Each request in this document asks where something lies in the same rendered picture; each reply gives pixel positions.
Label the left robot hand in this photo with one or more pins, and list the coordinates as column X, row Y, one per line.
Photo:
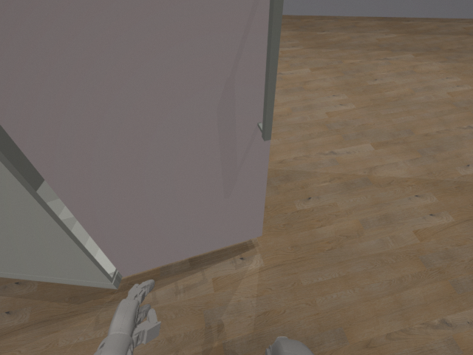
column 129, row 315

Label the left robot forearm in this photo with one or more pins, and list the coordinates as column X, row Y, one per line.
column 116, row 344

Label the right robot thigh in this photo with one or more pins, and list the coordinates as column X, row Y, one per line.
column 288, row 347

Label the fridge door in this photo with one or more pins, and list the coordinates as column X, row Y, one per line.
column 142, row 115

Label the handle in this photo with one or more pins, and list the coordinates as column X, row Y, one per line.
column 274, row 32

